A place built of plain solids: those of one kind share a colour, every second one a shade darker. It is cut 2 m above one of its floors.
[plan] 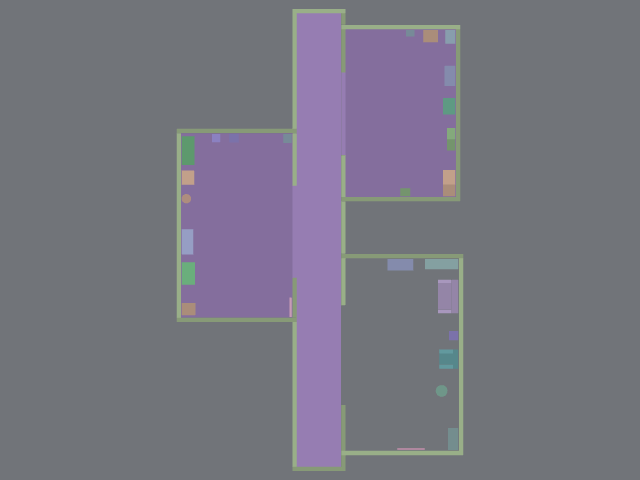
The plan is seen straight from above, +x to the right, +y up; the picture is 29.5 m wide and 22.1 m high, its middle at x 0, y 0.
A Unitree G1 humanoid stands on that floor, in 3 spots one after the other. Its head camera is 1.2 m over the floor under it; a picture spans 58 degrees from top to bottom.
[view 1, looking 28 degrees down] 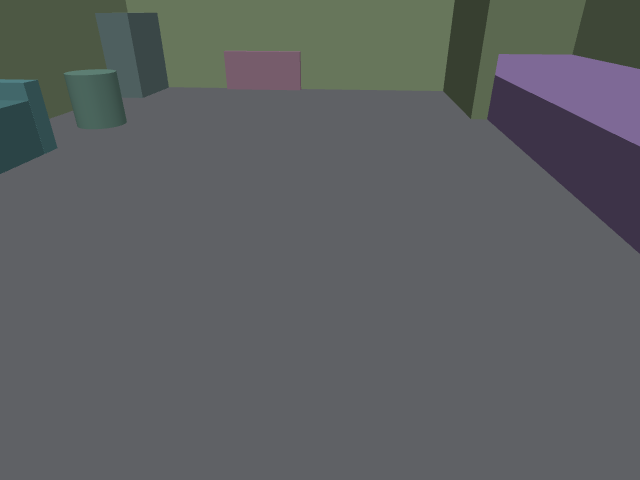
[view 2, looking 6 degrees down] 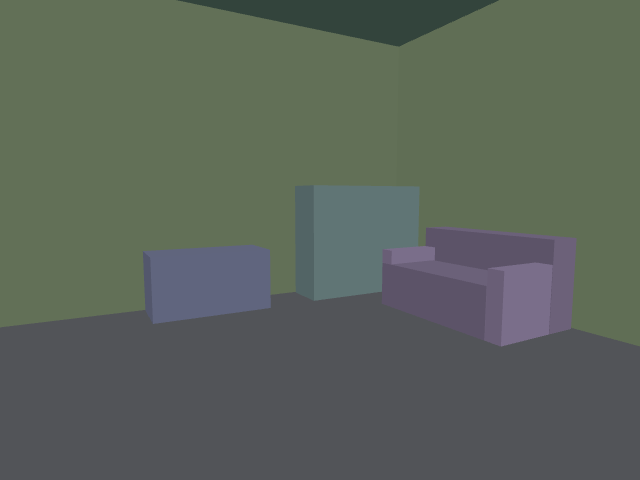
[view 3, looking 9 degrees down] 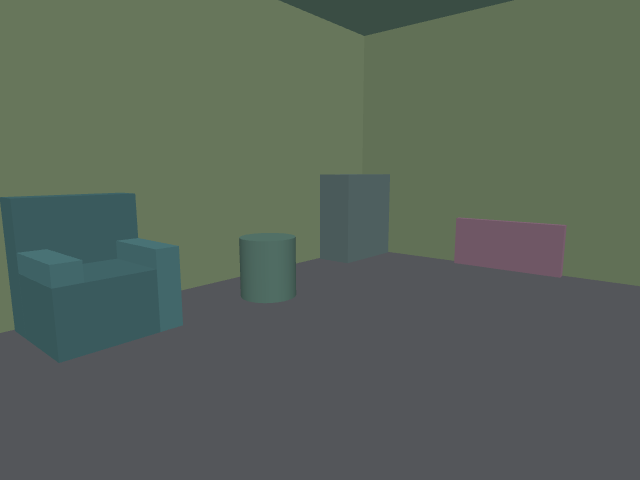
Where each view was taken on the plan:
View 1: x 2.56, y -1.99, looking -85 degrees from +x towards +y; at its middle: ground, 2.56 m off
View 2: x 2.56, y -5.59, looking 61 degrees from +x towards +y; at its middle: tv_unit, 4.88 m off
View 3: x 2.56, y -4.12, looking -50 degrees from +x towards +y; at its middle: wall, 6.04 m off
